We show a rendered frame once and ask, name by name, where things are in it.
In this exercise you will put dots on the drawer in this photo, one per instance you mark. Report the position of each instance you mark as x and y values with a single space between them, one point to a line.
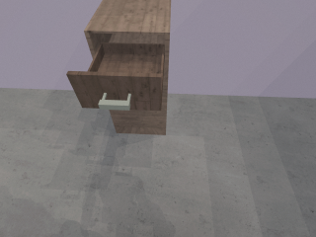
119 69

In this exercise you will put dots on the cabinet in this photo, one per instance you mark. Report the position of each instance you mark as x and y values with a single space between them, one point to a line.
134 21

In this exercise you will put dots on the handle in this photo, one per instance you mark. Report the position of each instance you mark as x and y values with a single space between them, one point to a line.
116 105

